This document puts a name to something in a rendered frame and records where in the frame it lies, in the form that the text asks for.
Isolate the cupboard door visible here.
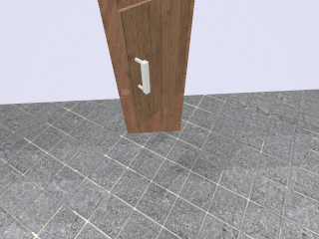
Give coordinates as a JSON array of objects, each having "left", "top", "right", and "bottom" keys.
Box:
[{"left": 117, "top": 0, "right": 191, "bottom": 127}]

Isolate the handle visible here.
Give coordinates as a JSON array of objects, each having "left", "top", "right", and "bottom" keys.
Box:
[{"left": 135, "top": 58, "right": 151, "bottom": 95}]

